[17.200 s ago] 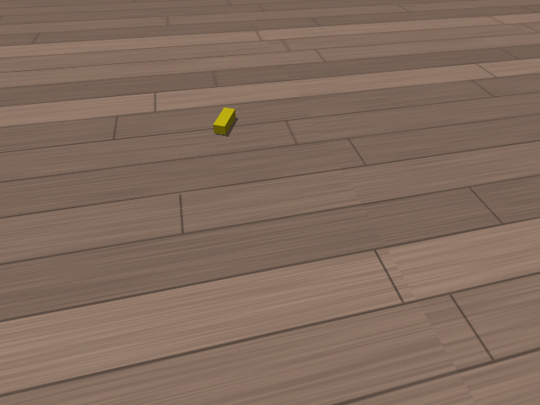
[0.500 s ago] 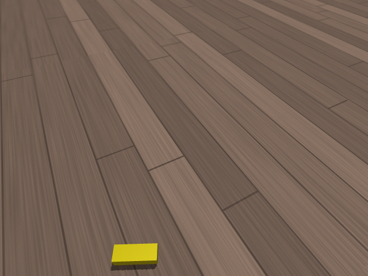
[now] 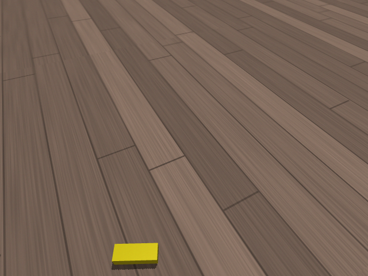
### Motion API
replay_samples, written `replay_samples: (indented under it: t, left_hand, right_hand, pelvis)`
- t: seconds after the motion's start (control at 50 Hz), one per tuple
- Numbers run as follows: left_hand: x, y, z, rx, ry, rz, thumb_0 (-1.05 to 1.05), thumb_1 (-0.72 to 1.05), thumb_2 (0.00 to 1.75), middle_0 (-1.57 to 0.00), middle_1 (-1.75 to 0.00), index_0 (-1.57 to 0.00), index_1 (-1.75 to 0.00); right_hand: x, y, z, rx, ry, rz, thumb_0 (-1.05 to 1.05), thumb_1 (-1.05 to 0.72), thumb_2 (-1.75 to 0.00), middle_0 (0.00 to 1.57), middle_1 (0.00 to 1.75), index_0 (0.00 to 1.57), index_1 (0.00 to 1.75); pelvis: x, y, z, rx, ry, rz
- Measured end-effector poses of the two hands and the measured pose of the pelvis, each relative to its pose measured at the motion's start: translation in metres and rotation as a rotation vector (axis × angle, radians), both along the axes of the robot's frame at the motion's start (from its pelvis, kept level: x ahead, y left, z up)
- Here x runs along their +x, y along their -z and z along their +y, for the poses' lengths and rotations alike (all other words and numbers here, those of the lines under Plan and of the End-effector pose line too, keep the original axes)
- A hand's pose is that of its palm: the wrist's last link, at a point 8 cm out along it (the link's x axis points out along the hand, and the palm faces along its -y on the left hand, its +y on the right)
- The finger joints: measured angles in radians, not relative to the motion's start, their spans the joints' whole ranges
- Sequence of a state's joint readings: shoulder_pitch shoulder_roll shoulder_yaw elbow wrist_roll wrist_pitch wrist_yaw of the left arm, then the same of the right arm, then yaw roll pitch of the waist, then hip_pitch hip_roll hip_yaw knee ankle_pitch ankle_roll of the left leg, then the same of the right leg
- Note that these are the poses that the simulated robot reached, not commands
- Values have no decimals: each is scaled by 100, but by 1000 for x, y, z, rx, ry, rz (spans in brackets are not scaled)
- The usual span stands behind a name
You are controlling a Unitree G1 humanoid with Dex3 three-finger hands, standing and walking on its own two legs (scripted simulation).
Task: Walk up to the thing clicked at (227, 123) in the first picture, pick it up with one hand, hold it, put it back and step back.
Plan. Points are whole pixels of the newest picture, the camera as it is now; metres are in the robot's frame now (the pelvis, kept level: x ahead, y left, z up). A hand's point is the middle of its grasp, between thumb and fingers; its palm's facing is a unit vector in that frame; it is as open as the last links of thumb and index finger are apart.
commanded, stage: stand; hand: left
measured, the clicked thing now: (136, 253) +0.40 +0.22 -0.75
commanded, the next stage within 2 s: walk up in 0.76 s
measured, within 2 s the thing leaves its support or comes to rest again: neither
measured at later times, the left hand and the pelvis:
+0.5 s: hand out of the picture +0.06 +0.25 -0.16, palm faces -0.05 -0.94 -0.34, open 7.4 cm; pelvis +0.00 +0.00 +0.00, yaw +0 degrees
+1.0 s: hand out of the picture +0.05 +0.26 -0.16, palm faces -0.02 -0.92 -0.39, open 7.4 cm; pelvis -0.05 -0.02 -0.01, yaw +0 degrees
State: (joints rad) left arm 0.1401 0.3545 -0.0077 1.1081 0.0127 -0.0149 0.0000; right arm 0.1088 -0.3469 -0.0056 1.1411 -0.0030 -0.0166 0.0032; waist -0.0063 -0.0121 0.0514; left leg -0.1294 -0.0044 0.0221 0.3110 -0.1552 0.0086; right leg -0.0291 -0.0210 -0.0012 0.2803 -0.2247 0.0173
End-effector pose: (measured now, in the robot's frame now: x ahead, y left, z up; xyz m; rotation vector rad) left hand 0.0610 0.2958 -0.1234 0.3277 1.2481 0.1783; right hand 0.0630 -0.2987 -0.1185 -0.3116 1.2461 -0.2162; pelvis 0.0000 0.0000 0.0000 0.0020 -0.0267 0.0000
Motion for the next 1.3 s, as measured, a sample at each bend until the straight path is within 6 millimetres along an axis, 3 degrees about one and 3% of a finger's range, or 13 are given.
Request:
replay_samples:
  t: [0.76,0.9,1.02,1.14,1.22,1.3]
  left_hand:
    - [2,0,0,0,-3,-1,1,90,90,-20,-30,-21,-30]
    - [1,3,7,30,-25,-15,1,90,90,-20,-30,-21,-30]
    - [-21,-2,-2,65,-25,-13,1,90,90,-20,-30,-21,-30]
    - [-71,0,-22,113,-34,13,1,90,90,-20,-30,-21,-30]
    - [-97,-6,-36,105,-35,42,1,90,90,-20,-30,-21,-30]
    - [-101,-10,-40,105,-41,-5,1,90,90,-20,-30,-21,-30]
  right_hand:
    - [3,0,1,1,-7,2,1,-90,-90,20,30,21,30]
    - [3,3,-9,-11,1,-8,1,-90,-90,20,30,21,30]
    - [-3,9,-32,-26,-20,-40,1,-90,-90,20,30,21,30]
    - [-4,30,-59,-11,-29,-99,1,-90,-90,20,30,21,30]
    - [-25,31,-60,9,-37,-75,1,-91,-90,20,29,21,30]
    - [-59,33,-61,-1,-67,4,1,-91,-90,20,29,21,30]
  pelvis:
    - [2,0,0,0,-4,4]
    - [-22,6,-5,1,-4,6]
    - [-49,12,-23,-3,-5,3]
    - [-76,29,-46,2,10,-11]
    - [-90,22,-51,22,2,3]
    - [-105,19,-53,26,-29,30]
